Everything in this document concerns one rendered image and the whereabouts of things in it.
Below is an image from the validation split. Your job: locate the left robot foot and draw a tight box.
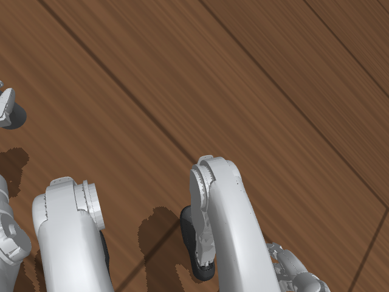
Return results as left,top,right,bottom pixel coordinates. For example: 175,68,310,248
100,231,112,283

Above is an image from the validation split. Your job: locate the left robot hand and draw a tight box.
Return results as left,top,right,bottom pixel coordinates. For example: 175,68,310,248
0,81,15,127

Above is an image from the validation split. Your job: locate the left robot arm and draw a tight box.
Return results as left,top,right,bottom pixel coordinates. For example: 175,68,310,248
0,175,32,292

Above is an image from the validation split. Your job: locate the right robot hand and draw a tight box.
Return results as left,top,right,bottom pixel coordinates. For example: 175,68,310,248
266,242,308,292

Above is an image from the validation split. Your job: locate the right robot foot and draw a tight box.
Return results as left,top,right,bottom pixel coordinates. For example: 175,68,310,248
180,205,215,281

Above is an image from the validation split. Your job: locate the can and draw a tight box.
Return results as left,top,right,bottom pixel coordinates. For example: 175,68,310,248
0,90,27,130

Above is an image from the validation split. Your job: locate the right robot arm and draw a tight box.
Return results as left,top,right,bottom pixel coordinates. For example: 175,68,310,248
292,272,331,292

